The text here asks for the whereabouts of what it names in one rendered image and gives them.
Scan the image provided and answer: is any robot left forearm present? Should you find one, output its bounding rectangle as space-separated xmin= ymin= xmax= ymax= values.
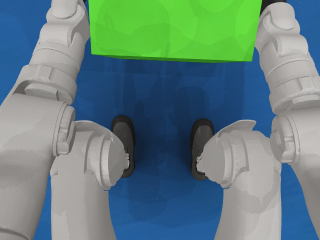
xmin=0 ymin=0 xmax=91 ymax=113

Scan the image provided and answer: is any carton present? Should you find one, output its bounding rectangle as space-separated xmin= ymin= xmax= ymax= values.
xmin=88 ymin=0 xmax=262 ymax=63

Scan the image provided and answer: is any robot left thigh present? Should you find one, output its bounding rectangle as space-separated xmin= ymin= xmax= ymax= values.
xmin=50 ymin=131 xmax=120 ymax=240

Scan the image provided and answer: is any robot right upper arm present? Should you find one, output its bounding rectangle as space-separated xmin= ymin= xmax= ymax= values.
xmin=269 ymin=107 xmax=320 ymax=240

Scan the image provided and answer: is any right robot hand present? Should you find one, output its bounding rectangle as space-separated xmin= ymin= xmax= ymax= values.
xmin=259 ymin=0 xmax=287 ymax=17

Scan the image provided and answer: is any robot right forearm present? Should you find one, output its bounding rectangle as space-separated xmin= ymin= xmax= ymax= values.
xmin=254 ymin=2 xmax=320 ymax=115

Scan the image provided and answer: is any right robot foot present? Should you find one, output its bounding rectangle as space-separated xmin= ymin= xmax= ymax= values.
xmin=190 ymin=118 xmax=215 ymax=181

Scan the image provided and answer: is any robot left upper arm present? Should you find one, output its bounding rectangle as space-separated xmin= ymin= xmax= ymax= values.
xmin=0 ymin=93 xmax=77 ymax=240

